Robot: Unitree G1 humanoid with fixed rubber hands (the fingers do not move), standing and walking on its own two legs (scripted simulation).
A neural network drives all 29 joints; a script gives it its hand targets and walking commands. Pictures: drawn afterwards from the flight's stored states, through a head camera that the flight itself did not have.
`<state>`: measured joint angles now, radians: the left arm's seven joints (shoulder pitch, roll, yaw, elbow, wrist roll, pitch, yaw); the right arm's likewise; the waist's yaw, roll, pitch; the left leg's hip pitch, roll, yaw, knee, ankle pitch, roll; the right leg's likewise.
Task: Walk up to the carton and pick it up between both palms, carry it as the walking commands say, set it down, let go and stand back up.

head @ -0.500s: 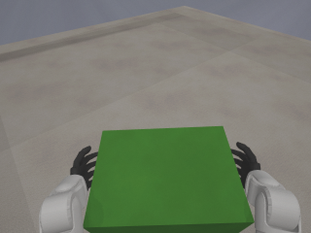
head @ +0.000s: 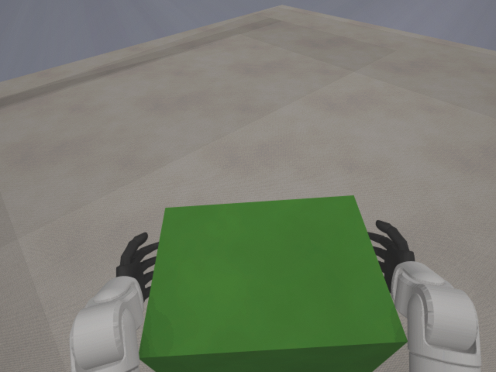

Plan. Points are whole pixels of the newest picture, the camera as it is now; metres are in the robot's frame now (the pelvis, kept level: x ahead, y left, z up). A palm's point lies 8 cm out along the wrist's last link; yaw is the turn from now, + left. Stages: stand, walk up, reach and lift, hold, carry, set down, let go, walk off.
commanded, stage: carry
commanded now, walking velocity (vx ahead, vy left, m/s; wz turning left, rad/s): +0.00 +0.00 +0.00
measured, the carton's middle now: (265, 300) +0.25 +0.00 +0.01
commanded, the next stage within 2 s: none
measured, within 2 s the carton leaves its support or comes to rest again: neither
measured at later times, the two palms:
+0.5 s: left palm (139, 273) +0.26 +0.19 +0.08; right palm (395, 261) +0.26 -0.19 +0.08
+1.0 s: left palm (144, 268) +0.27 +0.18 +0.08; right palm (399, 258) +0.27 -0.20 +0.08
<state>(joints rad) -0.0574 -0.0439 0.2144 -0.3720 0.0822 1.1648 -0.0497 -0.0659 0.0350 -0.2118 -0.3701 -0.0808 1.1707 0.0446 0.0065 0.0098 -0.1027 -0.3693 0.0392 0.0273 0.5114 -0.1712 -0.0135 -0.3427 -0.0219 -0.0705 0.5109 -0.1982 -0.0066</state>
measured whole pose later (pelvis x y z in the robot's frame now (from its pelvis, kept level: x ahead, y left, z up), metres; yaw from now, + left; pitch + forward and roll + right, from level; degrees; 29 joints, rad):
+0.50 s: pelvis +0.02 +0.00 +0.00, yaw +0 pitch +2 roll +0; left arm -0.07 -0.05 0.22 -0.38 0.08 1.16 -0.05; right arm -0.07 0.04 -0.22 -0.38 -0.07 1.16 0.04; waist 0.00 0.00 -0.09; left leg -0.36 0.04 0.03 0.53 -0.21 -0.02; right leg -0.34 -0.03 -0.07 0.54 -0.24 -0.01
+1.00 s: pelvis +0.02 -0.01 +0.00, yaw +0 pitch +2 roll +0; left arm -0.07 -0.05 0.21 -0.37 0.07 1.15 -0.04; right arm -0.07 0.03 -0.22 -0.37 -0.07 1.16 0.04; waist 0.00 0.00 -0.09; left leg -0.35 0.05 0.02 0.53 -0.21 -0.03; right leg -0.33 -0.02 -0.08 0.54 -0.25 -0.02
